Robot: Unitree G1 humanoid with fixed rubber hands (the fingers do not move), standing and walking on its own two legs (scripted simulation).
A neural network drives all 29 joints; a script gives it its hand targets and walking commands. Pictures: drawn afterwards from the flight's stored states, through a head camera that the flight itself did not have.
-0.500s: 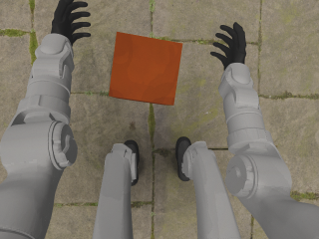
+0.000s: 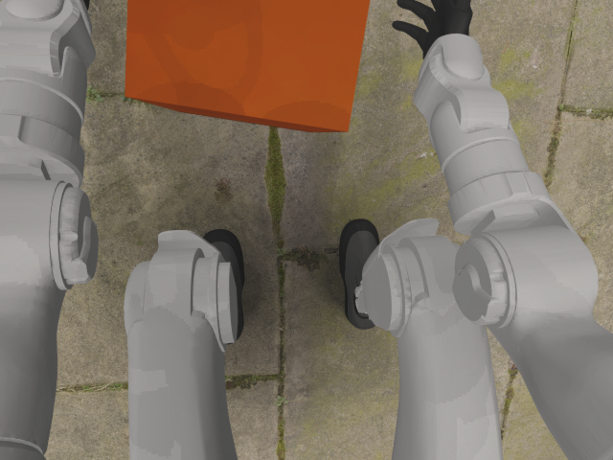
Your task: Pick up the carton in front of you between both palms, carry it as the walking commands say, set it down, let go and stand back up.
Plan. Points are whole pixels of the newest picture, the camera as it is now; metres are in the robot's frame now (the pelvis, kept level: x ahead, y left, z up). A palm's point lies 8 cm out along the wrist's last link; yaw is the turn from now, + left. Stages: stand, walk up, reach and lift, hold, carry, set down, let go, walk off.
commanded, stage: reach and lift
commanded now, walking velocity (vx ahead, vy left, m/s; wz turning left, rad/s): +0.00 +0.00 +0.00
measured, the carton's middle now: (254, 35) +0.53 +0.07 -0.27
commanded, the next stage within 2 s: none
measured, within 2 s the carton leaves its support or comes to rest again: leaves its support in 0.94 s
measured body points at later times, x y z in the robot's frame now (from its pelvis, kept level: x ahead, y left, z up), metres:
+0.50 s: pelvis +0.00 +0.00 -0.03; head +0.36 +0.07 +0.22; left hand +0.56 +0.22 -0.22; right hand +0.54 -0.13 -0.20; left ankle +0.11 +0.12 -0.36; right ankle +0.13 -0.13 -0.36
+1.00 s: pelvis +0.00 +0.00 -0.03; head +0.35 +0.07 +0.24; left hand +0.55 +0.21 -0.20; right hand +0.56 -0.10 -0.18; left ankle +0.11 +0.12 -0.36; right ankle +0.13 -0.13 -0.36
